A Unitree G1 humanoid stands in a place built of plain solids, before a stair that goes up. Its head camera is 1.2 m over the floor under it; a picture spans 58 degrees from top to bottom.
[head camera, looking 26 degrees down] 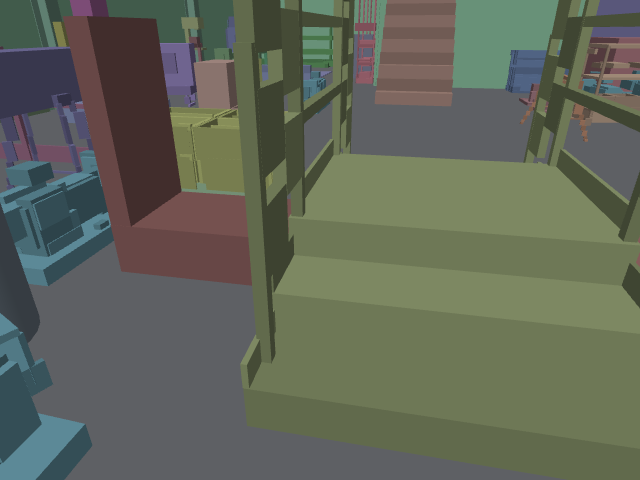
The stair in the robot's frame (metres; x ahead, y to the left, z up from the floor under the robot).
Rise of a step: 0.17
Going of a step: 0.30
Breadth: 1.30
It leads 11 degrees to the right of straight ahead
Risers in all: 3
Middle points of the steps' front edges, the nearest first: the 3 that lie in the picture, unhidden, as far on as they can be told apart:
0.91 -0.39 0.17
1.20 -0.45 0.34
1.50 -0.51 0.51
